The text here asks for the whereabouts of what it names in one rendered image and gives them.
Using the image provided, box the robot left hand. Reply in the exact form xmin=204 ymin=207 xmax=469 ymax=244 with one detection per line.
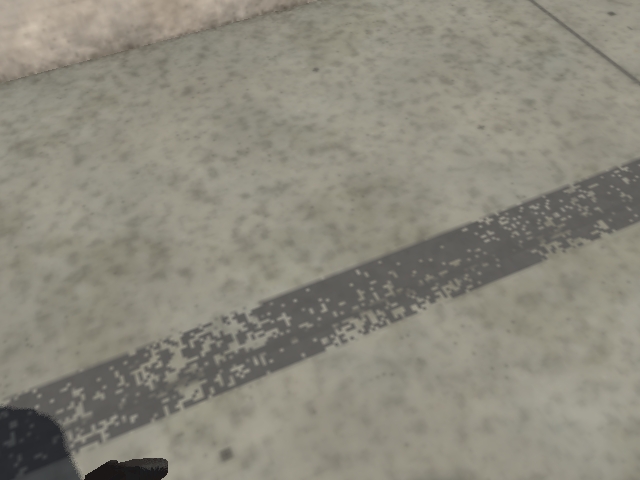
xmin=84 ymin=458 xmax=168 ymax=480

